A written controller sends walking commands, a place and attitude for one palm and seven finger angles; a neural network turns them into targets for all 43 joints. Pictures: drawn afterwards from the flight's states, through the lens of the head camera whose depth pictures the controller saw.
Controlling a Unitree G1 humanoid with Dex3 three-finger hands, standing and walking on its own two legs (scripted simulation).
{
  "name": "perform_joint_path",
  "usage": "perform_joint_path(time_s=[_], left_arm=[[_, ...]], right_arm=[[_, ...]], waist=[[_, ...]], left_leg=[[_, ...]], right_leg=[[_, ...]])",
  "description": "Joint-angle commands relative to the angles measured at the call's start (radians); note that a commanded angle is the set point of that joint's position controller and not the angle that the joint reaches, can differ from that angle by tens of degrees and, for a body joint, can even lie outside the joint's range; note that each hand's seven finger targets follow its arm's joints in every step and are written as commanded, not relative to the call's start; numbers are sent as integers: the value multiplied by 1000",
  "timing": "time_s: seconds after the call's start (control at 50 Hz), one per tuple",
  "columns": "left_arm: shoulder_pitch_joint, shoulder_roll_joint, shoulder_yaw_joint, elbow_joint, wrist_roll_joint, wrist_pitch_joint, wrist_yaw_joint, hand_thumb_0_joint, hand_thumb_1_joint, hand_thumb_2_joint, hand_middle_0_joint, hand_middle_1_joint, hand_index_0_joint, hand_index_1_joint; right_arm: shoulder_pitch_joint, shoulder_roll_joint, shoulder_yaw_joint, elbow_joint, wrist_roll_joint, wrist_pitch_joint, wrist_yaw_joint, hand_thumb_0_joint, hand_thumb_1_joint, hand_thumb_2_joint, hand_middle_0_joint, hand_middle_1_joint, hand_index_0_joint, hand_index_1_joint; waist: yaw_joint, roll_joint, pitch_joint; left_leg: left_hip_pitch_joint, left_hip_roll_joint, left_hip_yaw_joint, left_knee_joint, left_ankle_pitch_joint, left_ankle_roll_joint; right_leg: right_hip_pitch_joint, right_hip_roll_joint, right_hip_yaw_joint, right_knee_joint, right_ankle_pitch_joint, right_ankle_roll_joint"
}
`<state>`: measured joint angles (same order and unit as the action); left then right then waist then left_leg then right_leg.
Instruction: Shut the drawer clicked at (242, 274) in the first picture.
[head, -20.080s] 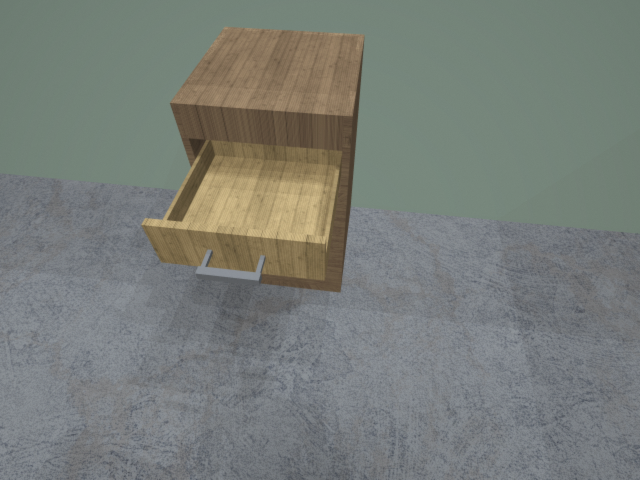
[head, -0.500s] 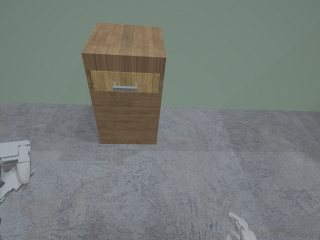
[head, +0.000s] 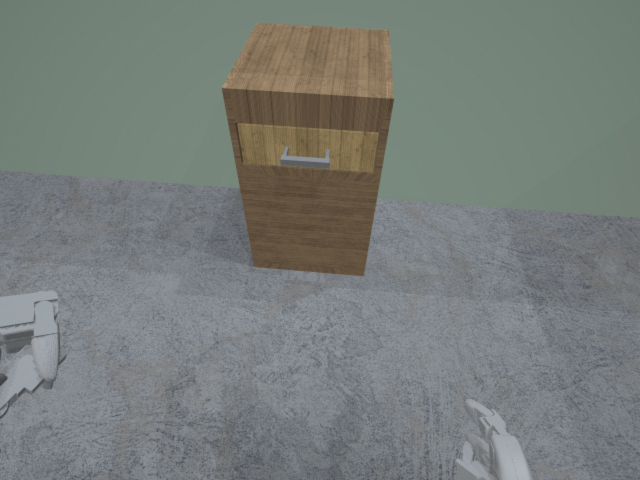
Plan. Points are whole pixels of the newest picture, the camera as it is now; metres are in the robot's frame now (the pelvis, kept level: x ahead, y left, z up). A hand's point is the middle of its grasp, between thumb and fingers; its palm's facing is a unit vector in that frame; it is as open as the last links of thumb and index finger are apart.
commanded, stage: stop stepping back and stand still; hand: left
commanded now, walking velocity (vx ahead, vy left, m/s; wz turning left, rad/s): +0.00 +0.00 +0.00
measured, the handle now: (306, 156) +0.94 +0.09 -0.18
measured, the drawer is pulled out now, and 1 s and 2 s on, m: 0.00 0.00 0.00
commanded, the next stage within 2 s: let the arm hang, fingers relaxed in 0.36 s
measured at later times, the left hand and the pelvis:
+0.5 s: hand (79, 338) +0.22 +0.25 +0.13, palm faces +0.25 -0.82 -0.52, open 3.2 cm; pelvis +0.02 +0.01 +0.01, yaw +0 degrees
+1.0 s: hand out of the picture -0.04 +0.22 -0.16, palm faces +0.01 -0.97 -0.25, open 4.9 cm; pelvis +0.01 +0.02 +0.01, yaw +1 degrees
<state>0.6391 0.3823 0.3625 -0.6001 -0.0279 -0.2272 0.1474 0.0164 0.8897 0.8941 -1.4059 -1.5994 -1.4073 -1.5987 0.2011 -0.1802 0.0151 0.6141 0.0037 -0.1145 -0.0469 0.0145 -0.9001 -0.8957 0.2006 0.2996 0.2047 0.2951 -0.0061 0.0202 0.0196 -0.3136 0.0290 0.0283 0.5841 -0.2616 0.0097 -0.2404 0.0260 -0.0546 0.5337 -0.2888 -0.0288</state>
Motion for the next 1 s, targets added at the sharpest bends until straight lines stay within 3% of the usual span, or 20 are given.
perform_joint_path(time_s=[0.0, 0.04, 0.06, 0.22, 0.42, 0.44, 0.46, 0.48, 0.5, 0.54, 0.58, 0.64, 0.76, 0.78, 0.82, 0.98], left_arm=[[-22, 148, 115, -148, -17, -30, 21, 0, 900, 900, -1400, -1600, -1400, -1600], [-12, 155, 112, -162, -11, -35, 20, 0, 900, 900, -1400, -1600, -1400, -1600], [-19, 155, 107, -167, -8, -36, 19, 0, 900, 900, -1400, -1600, -1400, -1600], [34, 161, 122, -194, -17, -41, 17, 0, 900, 900, -1400, -1600, -1400, -1600], [33, 148, 111, -153, -26, -36, 15, 0, 900, 900, -1400, -1600, -1400, -1600], [-142, 44, -264, 688, 78, 102, -134, 0, 900, 900, -1400, -1600, -1400, -1600], [-136, 16, -237, 714, 60, 180, -147, 0, 900, 900, -1360, -1557, -1360, -1557], [-164, -16, -253, 757, 59, 193, -148, 0, 900, 900, -1320, -1513, -1320, -1513], [-211, -14, -265, 805, 64, 198, -147, 0, 900, 900, -1280, -1470, -1280, -1470], [-281, -6, -277, 921, 62, 209, -143, 0, 900, 900, -1200, -1383, -1200, -1383], [-342, 1, -289, 1061, 58, 218, -138, 0, 900, 900, -1120, -1297, -1120, -1297], [-373, -10, -312, 1259, 48, 231, -131, 0, 900, 900, -1000, -1167, -1000, -1167], [-342, -38, -331, 1518, 37, 222, -128, 0, 900, 900, -760, -907, -760, -907], [-340, -48, -326, 1539, 39, 221, -128, 0, 900, 900, -720, -863, -720, -863], [-333, -54, -334, 1584, 37, 218, -128, 0, 900, 900, -640, -777, -640, -777], [-298, -87, -347, 1690, 35, 220, -119, 0, 900, 900, -320, -430, -320, -430]], right_arm=[[-89, -124, -48, -142, -1, -34, -30, 0, -900, -900, 200, 300, 200, 300], [-90, -125, -43, -149, -1, -28, -37, 0, -900, -900, 200, 300, 200, 300], [-92, -125, -42, -154, 0, -26, -38, 0, -900, -900, 200, 300, 200, 300], [-88, -130, -51, -168, 4, -22, -34, 0, -900, -900, 200, 300, 200, 300], [-98, -134, -55, -173, 6, -8, -43, 0, -900, -900, 200, 300, 200, 300], [-130, -325, -109, 75, 7, -65, 58, 0, -900, -900, 200, 300, 200, 300], [-42, -251, -106, 62, 15, 2, 63, 0, -900, -900, 200, 300, 200, 300], [-22, -216, -88, 66, 5, 25, 61, 0, -900, -900, 200, 300, 200, 300], [-12, -205, -80, 60, -5, 39, 60, 0, -900, -900, 200, 300, 200, 300], [-21, -212, -70, 69, -20, 60, 54, 0, -900, -900, 200, 300, 200, 300], [-37, -217, -65, 102, -28, 80, 49, 0, -900, -900, 200, 300, 200, 300], [-38, -185, -45, 175, -32, 99, 45, 0, -900, -900, 200, 300, 200, 300], [20, -139, -37, 312, -22, 109, 29, 0, -900, -900, 200, 300, 200, 300], [35, -131, -38, 328, -24, 109, 26, 0, -900, -900, 200, 300, 200, 300], [67, -127, -39, 360, -19, 109, 22, 0, -900, -900, 200, 300, 200, 300], [143, -99, -41, 456, -15, 108, 13, 0, -900, -900, 200, 300, 200, 300]], waist=[[-11, -9, -93], [1, 59, -119], [4, 61, -116], [2, 36, -135], [0, 16, -112], [-33, 21, -45], [-23, -3, -134], [-13, -48, -144], [-12, -127, -136], [-5, -216, -94], [-2, -193, -60], [7, 10, -25], [7, 114, -27], [6, 121, -25], [3, 42, -36], [-1, -10, 25]], left_leg=[[134, 54, -52, -142, 200, 21], [159, 103, -110, -186, 340, 40], [144, 109, -120, -194, 351, 43], [136, 71, -77, -163, 346, 19], [134, 64, -68, -187, 266, 17], [57, 86, -77, -16, 392, 30], [103, 75, -64, -28, 352, 19], [75, 84, -88, -30, 261, 33], [56, 79, -108, -40, 251, 40], [25, 69, -123, -59, 214, 54], [33, 56, -122, -85, 219, 53], [33, 60, -128, -171, 215, 47], [85, 56, -117, -229, 76, 39], [85, 59, -117, -235, 67, 41], [111, 65, -119, -231, 93, 42], [135, 77, -117, -264, 92, 47]], right_leg=[[22, -136, 142, -124, 229, -6], [53, -84, 80, -68, 264, 26], [67, -74, 72, -68, 258, 32], [117, -91, 94, -110, 340, 18], [87, -91, 102, -148, 293, 22], [-42, -167, 54, 1, 425, 4], [-31, -158, 102, -34, 350, 6], [-43, -152, 91, -33, 244, 1], [-31, -142, 93, -31, 234, -2], [-17, -145, 98, -49, 214, -12], [-12, -145, 111, -68, 206, -20], [26, -121, 109, -90, 119, -10], [59, -119, 118, -187, 51, -18], [65, -118, 114, -194, 54, -22], [69, -121, 105, -207, 71, -22], [31, -116, 86, -209, 52, -17]])
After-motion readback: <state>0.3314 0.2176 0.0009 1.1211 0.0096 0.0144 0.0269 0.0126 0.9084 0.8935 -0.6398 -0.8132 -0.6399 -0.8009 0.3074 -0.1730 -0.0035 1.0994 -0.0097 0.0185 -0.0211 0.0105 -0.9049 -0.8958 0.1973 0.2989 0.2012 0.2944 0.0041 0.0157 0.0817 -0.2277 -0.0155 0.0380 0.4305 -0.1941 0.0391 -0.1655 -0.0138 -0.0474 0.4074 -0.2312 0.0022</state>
